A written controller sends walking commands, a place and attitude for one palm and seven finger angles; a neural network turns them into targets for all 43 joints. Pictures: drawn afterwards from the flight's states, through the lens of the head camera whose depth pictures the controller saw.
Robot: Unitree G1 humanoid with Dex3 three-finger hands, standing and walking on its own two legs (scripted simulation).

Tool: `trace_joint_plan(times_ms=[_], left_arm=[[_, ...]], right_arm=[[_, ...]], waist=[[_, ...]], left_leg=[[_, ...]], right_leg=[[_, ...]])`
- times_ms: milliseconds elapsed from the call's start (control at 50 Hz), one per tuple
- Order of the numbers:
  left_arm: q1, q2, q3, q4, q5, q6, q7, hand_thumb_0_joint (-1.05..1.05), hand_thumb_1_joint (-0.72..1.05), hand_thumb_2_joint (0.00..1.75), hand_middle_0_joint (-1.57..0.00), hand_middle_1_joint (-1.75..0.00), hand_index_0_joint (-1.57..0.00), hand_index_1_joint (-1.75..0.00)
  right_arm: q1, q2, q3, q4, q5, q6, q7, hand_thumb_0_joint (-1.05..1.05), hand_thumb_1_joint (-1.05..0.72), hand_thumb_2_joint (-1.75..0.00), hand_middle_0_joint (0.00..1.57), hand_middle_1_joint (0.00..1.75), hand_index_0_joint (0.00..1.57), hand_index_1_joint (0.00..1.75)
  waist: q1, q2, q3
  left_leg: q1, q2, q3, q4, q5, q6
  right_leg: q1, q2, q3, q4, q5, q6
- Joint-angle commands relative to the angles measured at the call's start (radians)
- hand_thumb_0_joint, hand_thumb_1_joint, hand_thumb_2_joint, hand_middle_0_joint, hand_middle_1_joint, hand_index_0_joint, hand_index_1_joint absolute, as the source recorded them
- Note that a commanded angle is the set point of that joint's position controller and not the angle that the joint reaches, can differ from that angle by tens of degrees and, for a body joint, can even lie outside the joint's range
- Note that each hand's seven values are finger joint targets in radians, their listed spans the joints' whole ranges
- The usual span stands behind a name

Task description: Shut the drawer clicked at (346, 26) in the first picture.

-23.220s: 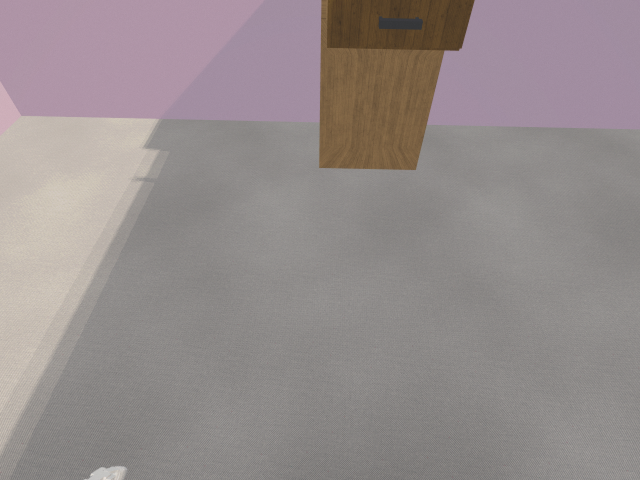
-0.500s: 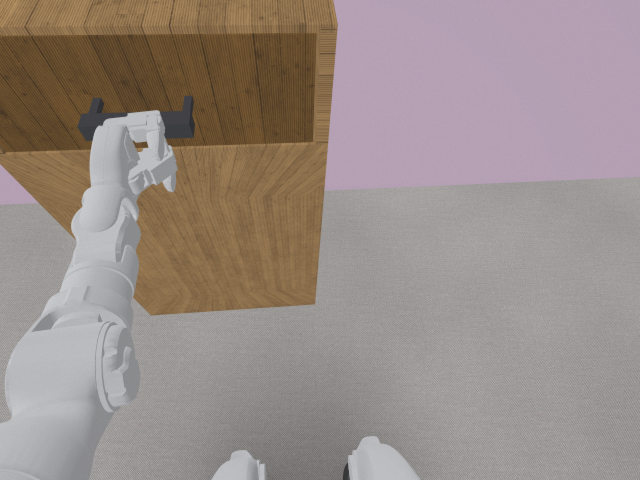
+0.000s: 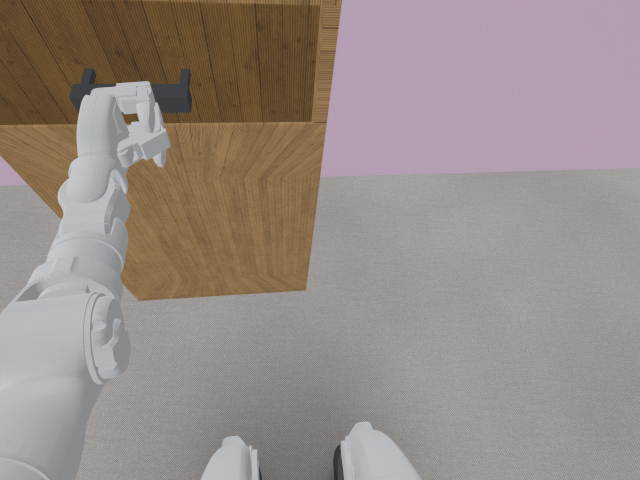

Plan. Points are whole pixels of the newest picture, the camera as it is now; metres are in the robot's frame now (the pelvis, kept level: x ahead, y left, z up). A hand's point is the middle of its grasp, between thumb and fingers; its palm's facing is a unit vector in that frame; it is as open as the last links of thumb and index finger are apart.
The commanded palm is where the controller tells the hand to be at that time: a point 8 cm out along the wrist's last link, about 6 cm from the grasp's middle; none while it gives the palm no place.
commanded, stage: pull the fist back off the drawer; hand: left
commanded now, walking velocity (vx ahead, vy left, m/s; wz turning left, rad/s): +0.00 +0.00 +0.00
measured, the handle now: (135, 87) +0.60 +0.18 +0.10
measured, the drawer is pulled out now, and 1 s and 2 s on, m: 0.00 0.00 0.00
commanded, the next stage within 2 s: draw the hand back to the body in 0.44 s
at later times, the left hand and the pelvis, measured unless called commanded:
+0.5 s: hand (162, 154) +0.48 +0.14 +0.10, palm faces +0.00 -1.00 -0.03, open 3.3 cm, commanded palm +0.45 +0.19 +0.10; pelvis +0.04 +0.00 +0.02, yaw -2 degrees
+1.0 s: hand (103, 207) +0.38 +0.17 +0.15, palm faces +0.00 -1.00 -0.04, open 3.3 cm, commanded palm +0.34 +0.22 +0.15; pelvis +0.04 -0.01 +0.04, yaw +0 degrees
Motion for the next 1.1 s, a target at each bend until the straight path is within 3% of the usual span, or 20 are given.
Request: trace_joint_plan(times_ms=[0, 100, 220, 280, 400, 440, 500, 520, 560, 600, 660, 720, 740, 800, 860, 920, 960, 1020, 1040, 1080], left_arm=[[-0.529, 0.154, 0.016, -0.269, -0.033, -0.072, 0.014, 0.00, 0.90, 0.90, -1.40, -1.60, -1.40, -1.60], [-0.412, 0.121, 0.022, -0.358, -0.044, -0.088, 0.026, 0.00, 0.90, 0.90, -1.40, -1.60, -1.40, -1.60], [-0.203, 0.117, 0.046, -0.409, -0.045, -0.063, 0.031, 0.00, 0.90, 0.90, -1.40, -1.60, -1.40, -1.60], [-0.088, 0.082, 0.035, -0.523, -0.056, -0.063, 0.032, 0.00, 0.90, 0.90, -1.40, -1.60, -1.40, -1.60], [-0.033, 0.059, 0.018, -0.600, -0.078, -0.036, 0.025, 0.00, 0.90, 0.90, -1.40, -1.60, -1.40, -1.60], [-0.056, 0.012, -0.023, -0.659, -0.082, -0.040, 0.019, 0.00, 0.90, 0.90, -1.40, -1.60, -1.40, -1.60], [-0.034, 0.009, -0.027, -0.673, -0.090, -0.039, 0.011, 0.00, 0.90, 0.90, -1.40, -1.60, -1.40, -1.60], [-0.010, -0.020, -0.042, -0.668, -0.097, -0.034, 0.006, 0.00, 0.90, 0.90, -1.40, -1.60, -1.40, -1.60], [0.099, 0.026, -0.010, -0.726, -0.101, -0.024, -0.005, 0.00, 0.90, 0.90, -1.40, -1.60, -1.40, -1.60], [0.165, 0.004, -0.026, -0.799, -0.116, -0.003, -0.018, 0.00, 0.90, 0.90, -1.40, -1.60, -1.40, -1.60], [0.323, 0.011, -0.010, -0.902, -0.144, 0.039, -0.028, 0.00, 0.90, 0.90, -1.40, -1.60, -1.40, -1.60], [0.369, 0.004, -0.014, -0.960, -0.161, 0.085, -0.034, 0.00, 0.90, 0.90, -1.40, -1.60, -1.40, -1.60], [0.378, -0.021, -0.036, -0.993, -0.162, 0.095, -0.037, 0.00, 0.90, 0.90, -1.40, -1.60, -1.40, -1.60], [0.436, -0.019, -0.033, -1.109, -0.174, 0.108, -0.045, 0.00, 0.90, 0.90, -1.40, -1.60, -1.40, -1.60], [0.471, -0.009, -0.029, -1.123, -0.192, 0.132, -0.060, 0.00, 0.90, 0.90, -1.40, -1.60, -1.40, -1.60], [0.505, -0.017, -0.038, -1.175, -0.197, 0.161, -0.082, 0.00, 0.90, 0.90, -1.40, -1.60, -1.40, -1.60], [0.564, -0.001, -0.020, -1.200, -0.210, 0.183, -0.089, 0.00, 0.90, 0.90, -1.40, -1.60, -1.40, -1.60], [0.610, -0.018, -0.028, -1.269, -0.224, 0.213, -0.107, 0.00, 0.90, 0.90, -1.40, -1.60, -1.40, -1.60], [0.667, 0.076, -0.027, -1.371, -0.106, 0.204, 0.022, 0.00, 0.90, 0.90, -1.40, -1.60, -1.40, -1.60], [0.790, -0.021, -0.092, -1.403, -0.070, 0.227, 0.120, 0.00, 0.90, 0.90, -1.40, -1.60, -1.40, -1.60]], right_arm=[[0.135, -0.167, -0.064, -0.069, 0.005, -0.009, -0.002, 0.00, -0.90, -0.90, 0.20, 0.30, 0.20, 0.30], [0.129, -0.164, -0.077, -0.088, 0.004, 0.005, 0.009, 0.00, -0.90, -0.90, 0.20, 0.30, 0.20, 0.30], [0.103, -0.150, -0.082, -0.124, 0.016, 0.039, 0.015, 0.00, -0.90, -0.90, 0.20, 0.30, 0.20, 0.30], [0.081, -0.137, -0.087, -0.154, 0.025, 0.044, 0.016, 0.00, -0.90, -0.90, 0.20, 0.30, 0.20, 0.30], [0.058, -0.129, -0.092, -0.148, 0.036, 0.044, 0.005, 0.00, -0.90, -0.90, 0.20, 0.30, 0.20, 0.30], [0.040, -0.118, -0.089, -0.149, 0.038, 0.037, 0.003, 0.00, -0.90, -0.90, 0.20, 0.30, 0.20, 0.30], [0.037, -0.118, -0.090, -0.138, 0.036, 0.032, 0.001, 0.00, -0.90, -0.90, 0.20, 0.30, 0.20, 0.30], [0.029, -0.115, -0.090, -0.140, 0.037, 0.028, 0.003, 0.00, -0.90, -0.90, 0.20, 0.30, 0.20, 0.30], [0.014, -0.119, -0.089, -0.166, 0.040, 0.028, 0.004, 0.00, -0.90, -0.90, 0.20, 0.30, 0.20, 0.30], [-0.014, -0.111, -0.087, -0.186, 0.047, 0.026, 0.006, 0.00, -0.90, -0.90, 0.20, 0.30, 0.20, 0.30], [-0.048, -0.108, -0.083, -0.224, 0.054, 0.020, 0.005, 0.00, -0.90, -0.90, 0.20, 0.30, 0.20, 0.30], [-0.088, -0.108, -0.076, -0.237, 0.063, 0.017, -0.005, 0.00, -0.90, -0.90, 0.20, 0.30, 0.20, 0.30], [-0.103, -0.103, -0.075, -0.243, 0.065, 0.011, -0.008, 0.00, -0.90, -0.90, 0.20, 0.30, 0.20, 0.30], [-0.134, -0.095, -0.068, -0.255, 0.065, -0.013, -0.015, 0.00, -0.90, -0.90, 0.20, 0.30, 0.20, 0.30], [-0.164, -0.102, -0.061, -0.249, 0.067, -0.036, -0.028, 0.00, -0.90, -0.90, 0.20, 0.30, 0.20, 0.30], [-0.203, -0.096, -0.053, -0.257, 0.071, -0.059, -0.038, 0.00, -0.90, -0.90, 0.20, 0.30, 0.20, 0.30], [-0.219, -0.100, -0.049, -0.264, 0.072, -0.074, -0.043, 0.00, -0.90, -0.90, 0.20, 0.30, 0.20, 0.30], [-0.246, -0.092, -0.042, -0.270, 0.075, -0.098, -0.048, 0.00, -0.90, -0.90, 0.20, 0.30, 0.20, 0.30], [-0.288, -0.079, -0.052, -0.260, 0.062, -0.092, -0.063, 0.00, -0.90, -0.90, 0.20, 0.30, 0.20, 0.30], [-0.300, -0.068, -0.039, -0.253, 0.052, -0.090, -0.070, 0.00, -0.90, -0.90, 0.20, 0.30, 0.20, 0.30]], waist=[[-0.036, 0.098, -0.421], [0.010, 0.095, -0.471], [0.057, 0.016, -0.410], [0.087, 0.046, -0.442], [0.074, -0.023, -0.365], [0.073, 0.047, -0.384], [0.070, 0.027, -0.405], [0.074, 0.025, -0.408], [0.112, 0.045, -0.445], [0.122, 0.049, -0.437], [0.148, 0.000, -0.421], [0.137, -0.051, -0.314], [0.135, -0.025, -0.299], [0.149, 0.022, -0.312], [0.140, -0.042, -0.240], [0.157, 0.020, -0.226], [0.164, -0.021, -0.218], [0.171, -0.001, -0.204], [0.218, -0.034, -0.154], [0.206, -0.037, -0.085]], left_leg=[[0.347, -0.039, -0.020, -0.145, 0.084, 0.030], [0.421, -0.035, -0.019, -0.154, 0.181, 0.025], [0.351, -0.041, 0.023, -0.174, 0.228, 0.031], [0.412, -0.040, 0.030, -0.178, 0.315, 0.027], [0.395, -0.039, 0.045, -0.186, 0.334, 0.032], [0.437, -0.042, 0.045, -0.185, 0.364, 0.028], [0.471, -0.037, 0.035, -0.174, 0.415, 0.026], [0.472, -0.040, 0.038, -0.175, 0.420, 0.026], [0.485, -0.042, 0.041, -0.183, 0.459, 0.027], [0.499, -0.041, 0.045, -0.198, 0.484, 0.027], [0.494, -0.044, 0.052, -0.225, 0.505, 0.033], [0.458, -0.049, 0.061, -0.267, 0.400, 0.036], [0.475, -0.050, 0.062, -0.275, 0.394, 0.036], [0.525, -0.055, 0.061, -0.290, 0.400, 0.036], [0.520, -0.054, 0.053, -0.314, 0.310, 0.039], [0.549, -0.059, 0.046, -0.341, 0.283, 0.035], [0.556, -0.058, 0.043, -0.351, 0.274, 0.038], [0.577, -0.060, 0.042, -0.370, 0.277, 0.036], [0.610, -0.057, 0.054, -0.410, 0.266, 0.038], [0.634, -0.051, 0.047, -0.454, 0.248, 0.038]], right_leg=[[0.115, 0.054, 0.005, -0.137, 0.055, -0.027], [0.153, 0.057, -0.005, -0.128, 0.117, -0.032], [0.274, 0.058, 0.003, -0.136, 0.218, -0.030], [0.311, 0.059, 0.002, -0.131, 0.292, -0.035], [0.364, 0.058, 0.014, -0.151, 0.371, -0.025], [0.356, 0.053, 0.014, -0.147, 0.384, -0.028], [0.360, 0.053, 0.012, -0.140, 0.420, -0.027], [0.368, 0.052, 0.010, -0.143, 0.428, -0.026], [0.429, 0.050, 0.014, -0.138, 0.466, -0.032], [0.461, 0.045, 0.013, -0.153, 0.498, -0.029], [0.543, 0.044, 0.011, -0.170, 0.555, -0.028], [0.553, 0.041, 0.007, -0.210, 0.517, -0.021], [0.549, 0.040, 0.008, -0.219, 0.510, -0.021], [0.577, 0.036, 0.010, -0.236, 0.506, -0.025], [0.562, 0.039, 0.007, -0.270, 0.419, -0.021], [0.564, 0.032, 0.007, -0.288, 0.371, -0.026], [0.582, 0.032, 0.006, -0.303, 0.355, -0.023], [0.594, 0.027, 0.002, -0.316, 0.355, -0.023], [0.610, 0.007, 0.038, -0.380, 0.299, -0.027], [0.614, 0.005, 0.027, -0.410, 0.258, -0.025]])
